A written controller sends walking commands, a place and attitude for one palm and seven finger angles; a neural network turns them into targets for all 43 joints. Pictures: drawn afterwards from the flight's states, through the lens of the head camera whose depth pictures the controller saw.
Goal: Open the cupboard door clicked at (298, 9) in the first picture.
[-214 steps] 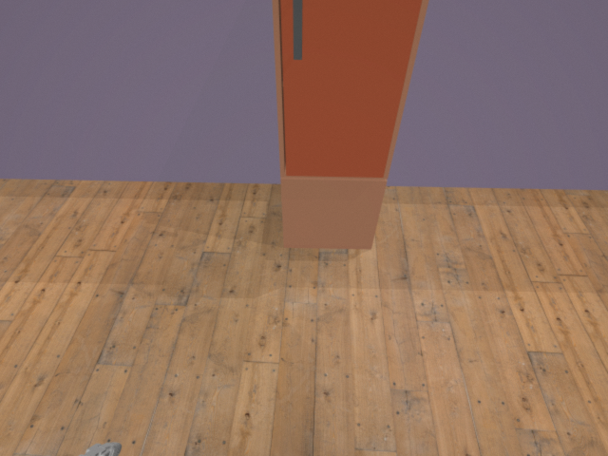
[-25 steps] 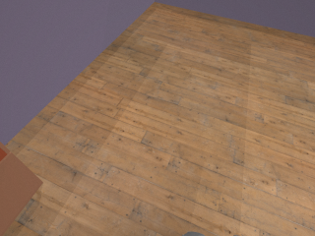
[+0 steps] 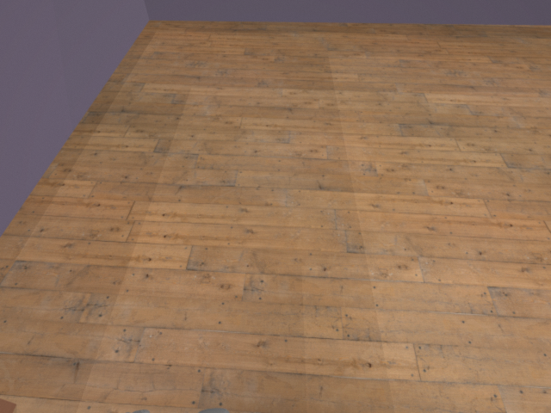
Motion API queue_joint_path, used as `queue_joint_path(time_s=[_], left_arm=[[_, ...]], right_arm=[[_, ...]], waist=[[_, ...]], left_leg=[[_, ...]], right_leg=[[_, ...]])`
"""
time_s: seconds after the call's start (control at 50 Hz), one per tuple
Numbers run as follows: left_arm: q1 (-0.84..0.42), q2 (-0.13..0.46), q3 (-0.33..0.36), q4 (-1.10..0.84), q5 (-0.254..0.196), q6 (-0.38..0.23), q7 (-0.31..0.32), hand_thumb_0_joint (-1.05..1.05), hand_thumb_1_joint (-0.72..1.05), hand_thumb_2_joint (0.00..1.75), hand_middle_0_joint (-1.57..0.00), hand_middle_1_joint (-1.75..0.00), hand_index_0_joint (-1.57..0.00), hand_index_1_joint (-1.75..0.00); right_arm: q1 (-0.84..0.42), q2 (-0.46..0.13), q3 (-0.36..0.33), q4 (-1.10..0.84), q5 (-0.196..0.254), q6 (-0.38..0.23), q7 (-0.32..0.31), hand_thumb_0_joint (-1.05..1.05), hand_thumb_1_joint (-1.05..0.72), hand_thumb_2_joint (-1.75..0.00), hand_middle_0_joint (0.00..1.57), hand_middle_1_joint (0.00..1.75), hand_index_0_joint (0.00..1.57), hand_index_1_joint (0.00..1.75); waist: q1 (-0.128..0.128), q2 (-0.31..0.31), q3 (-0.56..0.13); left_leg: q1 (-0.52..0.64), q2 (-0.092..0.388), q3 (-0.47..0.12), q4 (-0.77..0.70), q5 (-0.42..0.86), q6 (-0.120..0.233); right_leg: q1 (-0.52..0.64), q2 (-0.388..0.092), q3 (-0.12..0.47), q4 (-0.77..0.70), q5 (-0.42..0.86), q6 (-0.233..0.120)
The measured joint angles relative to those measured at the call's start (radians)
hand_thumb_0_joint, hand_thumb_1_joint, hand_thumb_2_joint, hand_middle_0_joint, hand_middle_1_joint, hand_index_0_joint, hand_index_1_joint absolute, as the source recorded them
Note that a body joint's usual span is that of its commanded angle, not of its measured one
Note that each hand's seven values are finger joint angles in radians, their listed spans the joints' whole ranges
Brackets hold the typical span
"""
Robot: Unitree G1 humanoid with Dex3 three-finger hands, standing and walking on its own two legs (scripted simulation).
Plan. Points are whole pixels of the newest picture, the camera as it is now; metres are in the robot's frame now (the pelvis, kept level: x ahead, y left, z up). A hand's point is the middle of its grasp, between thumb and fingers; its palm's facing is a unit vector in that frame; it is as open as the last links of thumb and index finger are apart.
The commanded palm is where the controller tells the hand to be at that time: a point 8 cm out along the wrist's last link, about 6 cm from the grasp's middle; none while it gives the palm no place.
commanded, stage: walk to a spot facing it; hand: left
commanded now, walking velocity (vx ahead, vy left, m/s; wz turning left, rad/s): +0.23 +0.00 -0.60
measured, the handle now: out of the picture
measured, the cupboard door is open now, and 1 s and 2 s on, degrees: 0 0 0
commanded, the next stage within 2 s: turn to face it in 0.36 s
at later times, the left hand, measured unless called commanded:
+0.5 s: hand (213, 348) +0.26 +0.14 -0.17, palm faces -0.35 -0.92 -0.17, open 7.4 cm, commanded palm none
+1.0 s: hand (219, 330) +0.30 +0.14 -0.20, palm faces -0.06 -0.99 -0.16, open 7.3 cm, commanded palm none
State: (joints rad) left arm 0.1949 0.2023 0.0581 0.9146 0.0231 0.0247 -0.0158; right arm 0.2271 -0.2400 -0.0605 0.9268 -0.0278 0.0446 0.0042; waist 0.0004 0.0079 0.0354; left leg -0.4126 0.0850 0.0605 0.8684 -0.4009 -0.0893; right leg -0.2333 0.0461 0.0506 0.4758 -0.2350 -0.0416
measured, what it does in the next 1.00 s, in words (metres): walks ahead: left foot, then right foot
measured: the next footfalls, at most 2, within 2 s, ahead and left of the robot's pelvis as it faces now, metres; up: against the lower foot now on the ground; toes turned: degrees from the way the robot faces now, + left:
left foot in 0.10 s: +0.07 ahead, +0.14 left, +0.00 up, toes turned +1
right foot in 0.56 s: +0.19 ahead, -0.17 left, +0.00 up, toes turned -28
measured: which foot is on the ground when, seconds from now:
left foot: up 0.00-0.08, down 0.10-0.56, up 0.58-0.94, down 0.96-1.00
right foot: down 0.00-0.10, up 0.12-0.54, down 0.56-0.96, up 0.98-1.00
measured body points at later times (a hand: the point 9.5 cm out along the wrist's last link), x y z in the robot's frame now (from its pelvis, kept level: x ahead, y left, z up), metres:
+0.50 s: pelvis +0.10 -0.01 -0.01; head +0.15 -0.02 +0.44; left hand +0.28 +0.19 -0.16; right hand -0.03 -0.21 -0.15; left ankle +0.03 +0.13 -0.74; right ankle +0.15 -0.16 -0.71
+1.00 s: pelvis +0.18 -0.03 -0.02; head +0.21 +0.00 +0.42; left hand +0.31 +0.19 -0.18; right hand +0.20 -0.29 -0.15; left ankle +0.22 +0.04 -0.74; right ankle +0.15 -0.16 -0.73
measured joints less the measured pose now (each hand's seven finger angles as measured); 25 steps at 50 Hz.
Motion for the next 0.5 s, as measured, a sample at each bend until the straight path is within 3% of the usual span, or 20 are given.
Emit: queue_joint_path(time_s=[0.08, 0.12, 0.18, 0.22, 0.28, 0.4, 0.5], left_arm=[[0.037, 0.016, 0.008, 0.011, -0.001, 0.004, -0.004, 0.00, 0.90, 0.89, -0.21, -0.30, -0.21, -0.30], [0.058, 0.024, 0.016, 0.017, -0.006, 0.015, -0.007, 0.00, 0.90, 0.89, -0.21, -0.30, -0.20, -0.30], [0.071, 0.037, 0.033, 0.041, 0.003, 0.035, -0.023, 0.01, 0.91, 0.89, -0.20, -0.30, -0.20, -0.30], [0.071, 0.045, 0.043, 0.048, 0.009, 0.039, -0.036, 0.01, 0.91, 0.89, -0.20, -0.30, -0.20, -0.30], [0.062, 0.048, 0.050, 0.044, 0.011, 0.035, -0.044, 0.01, 0.91, 0.89, -0.20, -0.30, -0.20, -0.29], [0.002, 0.032, 0.042, 0.040, 0.011, 0.039, -0.043, 0.01, 0.91, 0.89, -0.20, -0.30, -0.20, -0.29], [-0.077, 0.012, 0.028, 0.032, 0.010, 0.026, -0.041, 0.01, 0.91, 0.89, -0.20, -0.30, -0.20, -0.29]], right_arm=[[-0.004, 0.013, 0.009, -0.023, 0.006, -0.029, -0.003, 0.01, -0.91, -0.90, 0.20, 0.30, 0.20, 0.30], [0.000, 0.015, 0.018, -0.038, 0.004, -0.055, -0.011, 0.01, -0.91, -0.90, 0.20, 0.30, 0.20, 0.30], [0.016, 0.031, 0.032, -0.041, -0.001, -0.074, -0.017, 0.01, -0.91, -0.90, 0.20, 0.30, 0.20, 0.30], [0.039, 0.044, 0.039, -0.029, -0.001, -0.079, -0.021, 0.00, -0.91, -0.90, 0.20, 0.30, 0.20, 0.30], [0.075, 0.060, 0.043, 0.001, 0.002, -0.086, -0.027, 0.00, -0.91, -0.90, 0.20, 0.30, 0.20, 0.30], [0.137, 0.084, 0.038, 0.061, 0.002, -0.091, -0.027, 0.00, -0.91, -0.90, 0.20, 0.30, 0.20, 0.30], [0.174, 0.082, 0.023, 0.101, -0.003, -0.079, -0.020, 0.01, -0.91, -0.90, 0.20, 0.30, 0.20, 0.30]], waist=[[0.021, -0.031, -0.017], [0.020, -0.036, -0.025], [0.013, -0.045, -0.022], [0.012, -0.047, -0.018], [0.014, -0.045, -0.007], [-0.004, -0.032, 0.037], [-0.042, -0.016, 0.079]], left_leg=[[0.102, -0.035, 0.010, -0.217, 0.019, 0.020], [0.148, -0.035, 0.024, -0.319, 0.095, 0.056], [0.180, -0.016, 0.070, -0.315, 0.097, 0.097], [0.227, -0.006, 0.096, -0.369, 0.099, 0.099], [0.288, 0.009, 0.134, -0.444, 0.115, 0.091], [0.369, 0.041, 0.210, -0.483, 0.083, 0.068], [0.407, 0.078, 0.277, -0.420, -0.001, 0.025]], right_leg=[[-0.011, 0.008, 0.048, 0.027, -0.018, 0.018], [-0.053, 0.023, 0.065, 0.122, -0.110, 0.024], [-0.165, 0.004, -0.001, 0.406, -0.205, 0.037], [-0.232, -0.025, -0.045, 0.550, -0.151, 0.051], [-0.303, -0.070, -0.078, 0.639, -0.063, 0.072], [-0.341, -0.130, -0.122, 0.507, -0.019, 0.092], [-0.280, -0.115, -0.171, 0.274, -0.036, 0.062]])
